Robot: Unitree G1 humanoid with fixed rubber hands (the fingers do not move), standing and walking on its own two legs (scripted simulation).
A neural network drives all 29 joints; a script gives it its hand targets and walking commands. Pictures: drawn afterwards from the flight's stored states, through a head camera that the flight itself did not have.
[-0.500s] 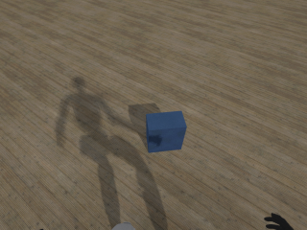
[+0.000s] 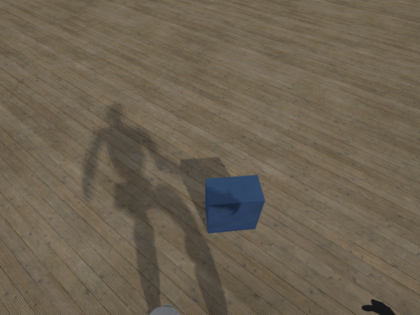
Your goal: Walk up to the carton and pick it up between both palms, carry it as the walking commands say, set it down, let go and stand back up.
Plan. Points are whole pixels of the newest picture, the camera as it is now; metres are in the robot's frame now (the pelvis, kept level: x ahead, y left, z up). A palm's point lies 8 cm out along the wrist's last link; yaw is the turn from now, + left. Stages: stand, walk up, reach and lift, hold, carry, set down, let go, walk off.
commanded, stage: walk up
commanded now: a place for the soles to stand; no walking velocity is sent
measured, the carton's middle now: (231, 205) +0.70 -0.11 -0.61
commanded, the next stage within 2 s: none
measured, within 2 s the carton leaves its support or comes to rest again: neither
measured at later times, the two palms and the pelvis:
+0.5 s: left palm (42, 302) +0.17 +0.34 -0.10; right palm (366, 277) +0.22 -0.32 -0.07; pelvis +0.12 +0.02 -0.01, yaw +0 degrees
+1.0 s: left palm (67, 252) +0.28 +0.33 -0.11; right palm (355, 241) +0.30 -0.33 -0.08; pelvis +0.21 +0.01 -0.02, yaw +0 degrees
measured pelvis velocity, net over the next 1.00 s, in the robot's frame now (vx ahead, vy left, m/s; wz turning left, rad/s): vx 0.21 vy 0.01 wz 0.00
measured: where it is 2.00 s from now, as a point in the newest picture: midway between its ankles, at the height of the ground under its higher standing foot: outside the picture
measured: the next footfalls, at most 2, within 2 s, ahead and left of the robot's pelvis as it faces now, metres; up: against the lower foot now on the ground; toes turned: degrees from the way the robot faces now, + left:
left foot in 0.02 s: +0.13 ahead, +0.15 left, +0.00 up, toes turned -3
right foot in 0.22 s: +0.13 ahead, -0.13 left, +0.00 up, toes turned -6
